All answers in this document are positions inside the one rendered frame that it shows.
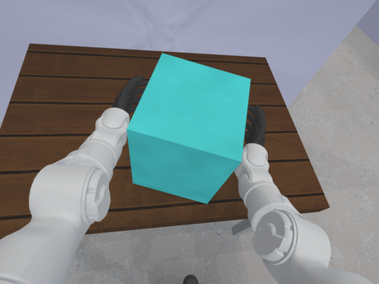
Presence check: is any right robot upper arm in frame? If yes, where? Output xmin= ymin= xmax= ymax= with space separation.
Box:
xmin=252 ymin=210 xmax=373 ymax=284

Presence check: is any right robot forearm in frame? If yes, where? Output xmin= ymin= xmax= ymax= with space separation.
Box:
xmin=235 ymin=143 xmax=308 ymax=232

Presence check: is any carton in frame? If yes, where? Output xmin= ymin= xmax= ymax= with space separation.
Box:
xmin=127 ymin=53 xmax=251 ymax=204

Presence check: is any left robot upper arm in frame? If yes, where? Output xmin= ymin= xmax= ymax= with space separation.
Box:
xmin=0 ymin=164 xmax=111 ymax=284

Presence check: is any left robot forearm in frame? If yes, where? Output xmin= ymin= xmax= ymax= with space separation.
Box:
xmin=29 ymin=108 xmax=130 ymax=212

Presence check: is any table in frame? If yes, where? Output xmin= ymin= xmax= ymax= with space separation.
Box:
xmin=0 ymin=43 xmax=330 ymax=239

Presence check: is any robot right hand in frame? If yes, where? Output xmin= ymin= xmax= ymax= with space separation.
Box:
xmin=244 ymin=104 xmax=266 ymax=147

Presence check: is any robot left hand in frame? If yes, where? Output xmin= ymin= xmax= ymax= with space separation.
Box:
xmin=112 ymin=75 xmax=149 ymax=114

